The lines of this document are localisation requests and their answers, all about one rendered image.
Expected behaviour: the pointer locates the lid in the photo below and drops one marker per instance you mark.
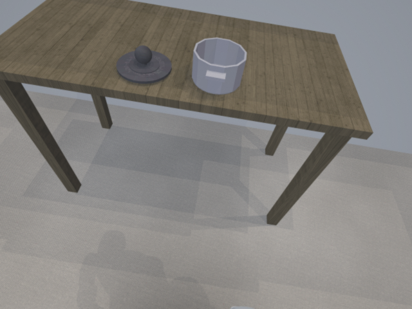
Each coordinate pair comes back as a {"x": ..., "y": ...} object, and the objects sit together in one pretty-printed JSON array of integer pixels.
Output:
[{"x": 154, "y": 71}]

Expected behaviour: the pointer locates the pot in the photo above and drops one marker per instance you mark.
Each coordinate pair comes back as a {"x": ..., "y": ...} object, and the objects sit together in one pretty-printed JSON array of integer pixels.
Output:
[{"x": 218, "y": 65}]

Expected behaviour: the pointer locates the table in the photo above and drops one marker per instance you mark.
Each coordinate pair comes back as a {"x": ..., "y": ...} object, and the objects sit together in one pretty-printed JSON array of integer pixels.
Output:
[{"x": 292, "y": 77}]

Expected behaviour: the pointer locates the knob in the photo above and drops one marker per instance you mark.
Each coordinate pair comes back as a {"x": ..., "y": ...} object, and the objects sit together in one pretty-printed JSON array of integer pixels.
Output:
[{"x": 143, "y": 54}]

